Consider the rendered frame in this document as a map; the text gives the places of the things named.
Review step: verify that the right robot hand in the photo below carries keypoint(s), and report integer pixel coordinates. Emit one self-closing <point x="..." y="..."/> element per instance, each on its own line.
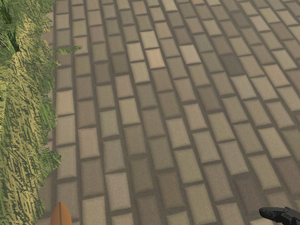
<point x="286" y="216"/>

